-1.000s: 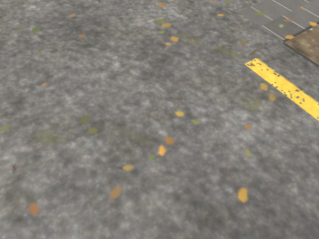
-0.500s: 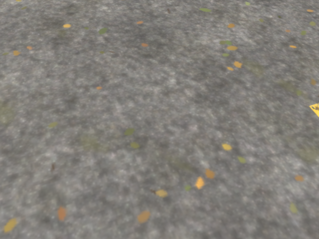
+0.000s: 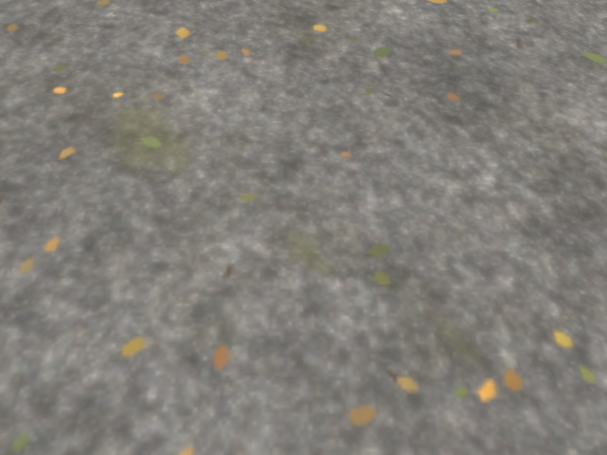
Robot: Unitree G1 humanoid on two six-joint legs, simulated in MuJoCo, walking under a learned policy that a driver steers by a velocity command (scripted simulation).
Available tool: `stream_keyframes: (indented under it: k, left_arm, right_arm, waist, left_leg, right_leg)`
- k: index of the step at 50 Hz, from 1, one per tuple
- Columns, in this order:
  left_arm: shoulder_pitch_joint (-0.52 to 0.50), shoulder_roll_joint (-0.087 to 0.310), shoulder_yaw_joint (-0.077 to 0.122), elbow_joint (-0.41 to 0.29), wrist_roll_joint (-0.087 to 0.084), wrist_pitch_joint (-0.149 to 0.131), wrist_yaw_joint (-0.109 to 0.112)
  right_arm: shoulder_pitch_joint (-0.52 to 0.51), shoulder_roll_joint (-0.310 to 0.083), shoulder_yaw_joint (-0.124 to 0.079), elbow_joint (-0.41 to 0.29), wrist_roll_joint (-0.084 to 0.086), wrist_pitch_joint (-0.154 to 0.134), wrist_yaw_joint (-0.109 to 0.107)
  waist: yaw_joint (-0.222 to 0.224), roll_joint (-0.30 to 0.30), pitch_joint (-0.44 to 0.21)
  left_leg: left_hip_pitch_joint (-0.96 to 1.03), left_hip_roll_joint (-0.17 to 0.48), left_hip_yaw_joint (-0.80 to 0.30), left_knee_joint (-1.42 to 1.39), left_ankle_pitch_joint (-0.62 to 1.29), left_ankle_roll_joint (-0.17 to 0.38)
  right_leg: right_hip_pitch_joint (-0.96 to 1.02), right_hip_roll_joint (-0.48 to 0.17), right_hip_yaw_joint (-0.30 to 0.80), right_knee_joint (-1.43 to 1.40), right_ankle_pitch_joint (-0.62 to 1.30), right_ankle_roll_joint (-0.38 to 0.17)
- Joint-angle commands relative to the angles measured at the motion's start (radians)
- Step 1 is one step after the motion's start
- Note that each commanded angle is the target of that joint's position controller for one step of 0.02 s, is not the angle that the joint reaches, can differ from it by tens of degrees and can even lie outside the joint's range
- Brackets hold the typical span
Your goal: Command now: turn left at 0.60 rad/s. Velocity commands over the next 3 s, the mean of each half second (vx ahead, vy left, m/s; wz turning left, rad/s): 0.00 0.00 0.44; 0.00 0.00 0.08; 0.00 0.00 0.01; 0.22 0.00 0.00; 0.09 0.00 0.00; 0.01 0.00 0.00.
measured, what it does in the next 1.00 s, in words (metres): steps on the spot: right foot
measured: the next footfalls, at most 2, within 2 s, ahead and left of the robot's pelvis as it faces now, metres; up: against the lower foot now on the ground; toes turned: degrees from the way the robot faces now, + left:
right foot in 0.44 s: +0.07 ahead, -0.12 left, +0.00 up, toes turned +13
left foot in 1.88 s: +0.13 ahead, +0.15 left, +0.00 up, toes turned +13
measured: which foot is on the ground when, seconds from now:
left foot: down 0.00-1.00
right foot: up 0.00-0.42, down 0.44-1.00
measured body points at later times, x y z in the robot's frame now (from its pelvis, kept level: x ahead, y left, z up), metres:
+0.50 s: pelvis +0.01 -0.01 +0.01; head +0.03 -0.01 +0.45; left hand +0.11 +0.29 -0.08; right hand +0.23 -0.23 -0.09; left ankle +0.01 +0.11 -0.73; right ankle +0.04 -0.13 -0.73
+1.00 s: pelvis +0.03 -0.01 +0.00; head +0.03 -0.01 +0.45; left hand +0.11 +0.26 -0.10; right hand +0.21 -0.23 -0.10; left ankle +0.01 +0.11 -0.73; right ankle +0.04 -0.13 -0.73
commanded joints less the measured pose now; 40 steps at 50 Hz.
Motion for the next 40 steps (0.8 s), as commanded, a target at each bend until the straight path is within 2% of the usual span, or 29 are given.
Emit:
stream_keyframes:
  k: [1,2,3,4,7,11,15,18,20,21,22,23,24,25,27,28,29,31,36,40]
  left_arm:
    - [-0.092,0.101,0.021,-0.122,0.014,-0.021,0.008]
    - [-0.092,0.114,0.027,-0.118,0.000,-0.019,0.010]
    - [-0.067,0.113,0.031,-0.096,0.004,-0.015,0.018]
    - [-0.056,0.123,0.036,-0.091,0.012,-0.011,0.023]
    - [-0.019,0.098,0.032,-0.083,0.007,-0.012,0.014]
    - [-0.050,0.069,0.017,-0.096,0.005,-0.014,0.008]
    - [-0.054,0.066,0.010,-0.100,-0.001,-0.016,-0.004]
    - [-0.047,0.068,0.008,-0.108,-0.006,-0.023,-0.013]
    - [-0.010,0.050,0.004,-0.101,-0.005,-0.032,-0.022]
    - [0.015,0.041,0.000,-0.095,0.005,-0.038,-0.026]
    - [0.028,0.078,0.004,-0.101,0.024,-0.042,-0.024]
    - [0.021,0.149,0.014,-0.117,0.036,-0.040,-0.019]
    - [-0.017,0.111,0.001,-0.101,0.044,-0.042,-0.021]
    - [-0.069,0.057,-0.016,-0.122,0.034,-0.046,-0.022]
    - [-0.044,0.075,-0.013,-0.112,0.019,-0.051,-0.021]
    - [-0.031,0.076,-0.014,-0.106,0.015,-0.054,-0.020]
    - [-0.017,0.069,-0.020,-0.104,0.018,-0.055,-0.019]
    - [-0.011,0.060,-0.025,-0.115,0.023,-0.053,-0.021]
    - [0.019,0.045,-0.031,-0.126,0.015,-0.049,-0.022]
    - [0.026,0.032,-0.035,-0.130,0.015,-0.046,-0.025]
  right_arm:
    - [0.120,-0.234,-0.062,-0.065,-0.041,-0.049,-0.004]
    - [0.078,-0.206,-0.049,-0.053,-0.034,-0.062,-0.006]
    - [0.026,-0.182,-0.043,-0.055,-0.016,-0.064,-0.012]
    - [-0.010,-0.161,-0.033,-0.059,0.000,-0.060,-0.018]
    - [-0.020,-0.154,-0.024,-0.061,-0.010,-0.051,-0.032]
    - [-0.005,-0.164,-0.027,-0.052,-0.007,-0.045,-0.042]
    - [-0.011,-0.160,-0.020,-0.046,-0.016,-0.038,-0.034]
    - [-0.018,-0.151,-0.011,-0.036,-0.016,-0.034,-0.024]
    - [-0.047,-0.128,0.001,-0.032,-0.008,-0.032,-0.023]
    - [-0.049,-0.108,0.009,-0.028,-0.004,-0.034,-0.024]
    - [-0.012,-0.081,0.017,-0.021,-0.014,-0.040,-0.026]
    - [0.059,-0.063,0.021,-0.012,-0.034,-0.049,-0.024]
    - [0.035,-0.079,0.015,-0.020,-0.029,-0.053,-0.027]
    - [0.024,-0.113,0.006,-0.006,-0.032,-0.052,-0.031]
    - [-0.028,-0.082,0.009,-0.001,-0.033,-0.043,-0.031]
    - [-0.031,-0.075,0.011,-0.004,-0.037,-0.037,-0.027]
    - [-0.028,-0.061,0.015,0.000,-0.035,-0.035,-0.022]
    - [-0.010,-0.065,0.012,0.016,-0.025,-0.038,-0.015]
    - [-0.004,-0.054,0.013,0.039,-0.026,-0.054,-0.017]
    - [0.005,-0.049,0.014,0.049,-0.025,-0.057,-0.021]
  waist:
    - [-0.090,0.244,-0.196]
    - [-0.057,0.211,-0.157]
    - [-0.031,0.160,-0.139]
    - [-0.017,0.169,-0.128]
    - [0.001,0.176,-0.158]
    - [-0.019,0.177,-0.154]
    - [-0.040,0.192,-0.146]
    - [-0.045,0.194,-0.137]
    - [-0.010,0.184,-0.137]
    - [0.012,0.168,-0.137]
    - [-0.004,0.109,-0.153]
    - [-0.063,-0.078,-0.166]
    - [-0.077,-0.200,-0.130]
    - [-0.071,-0.153,-0.106]
    - [-0.043,-0.128,-0.103]
    - [-0.036,-0.118,-0.099]
    - [-0.036,-0.100,-0.094]
    - [-0.026,-0.037,-0.064]
    - [-0.006,0.055,-0.076]
    - [-0.005,0.070,-0.082]
  left_leg:
    - [0.300,0.383,-0.518,-0.228,0.588,0.340]
    - [0.266,0.322,-0.429,-0.225,0.515,0.283]
    - [0.242,0.265,-0.373,-0.220,0.443,0.226]
    - [0.217,0.242,-0.349,-0.220,0.442,0.202]
    - [0.178,0.200,-0.324,-0.222,0.469,0.206]
    - [0.206,0.191,-0.363,-0.211,0.377,0.206]
    - [0.141,0.192,-0.395,-0.194,0.322,0.211]
    - [0.129,0.193,-0.435,-0.171,0.348,0.209]
    - [0.114,0.165,-0.433,-0.140,0.357,0.182]
    - [0.083,0.137,-0.420,-0.130,0.315,0.146]
    - [0.033,0.094,-0.386,-0.090,0.201,0.087]
    - [-0.032,-0.016,-0.268,0.038,-0.025,0.026]
    - [-0.024,-0.038,-0.180,0.031,-0.147,-0.020]
    - [0.025,-0.007,-0.167,0.031,-0.115,-0.045]
    - [0.068,-0.001,-0.161,-0.051,0.040,-0.048]
    - [0.097,0.009,-0.169,-0.075,0.091,-0.045]
    - [0.127,0.014,-0.171,-0.086,0.121,-0.035]
    - [0.103,0.014,-0.177,-0.086,0.127,-0.003]
    - [0.084,0.030,-0.202,-0.104,0.186,0.001]
    - [0.086,0.034,-0.209,-0.102,0.198,0.001]
  right_leg:
    - [-0.362,0.096,0.133,0.489,-0.271,0.013]
    - [-0.362,0.082,0.152,0.507,-0.186,-0.004]
    - [-0.358,0.072,0.159,0.476,-0.105,-0.006]
    - [-0.344,0.071,0.161,0.453,-0.052,-0.001]
    - [-0.270,0.110,0.146,0.441,0.039,0.017]
    - [-0.249,0.124,0.157,0.238,0.060,0.030]
    - [-0.129,0.123,0.144,0.107,0.031,0.021]
    - [-0.060,0.127,0.135,0.011,0.011,0.005]
    - [0.036,0.132,0.122,-0.164,0.103,-0.015]
    - [0.126,0.125,0.122,-0.306,0.246,-0.032]
    - [0.219,0.041,0.191,-0.327,0.386,-0.061]
    - [0.267,-0.109,0.329,-0.320,0.593,-0.136]
    - [0.141,-0.184,0.435,-0.364,0.528,-0.259]
    - [0.110,-0.152,0.406,-0.378,0.443,-0.263]
    - [0.121,-0.054,0.319,-0.351,0.327,-0.178]
    - [0.105,-0.037,0.302,-0.348,0.269,-0.152]
    - [0.078,-0.013,0.272,-0.343,0.213,-0.128]
    - [0.072,0.034,0.213,-0.322,0.132,-0.096]
    - [0.113,0.063,0.172,-0.258,0.202,-0.094]
    - [0.120,0.074,0.160,-0.241,0.224,-0.091]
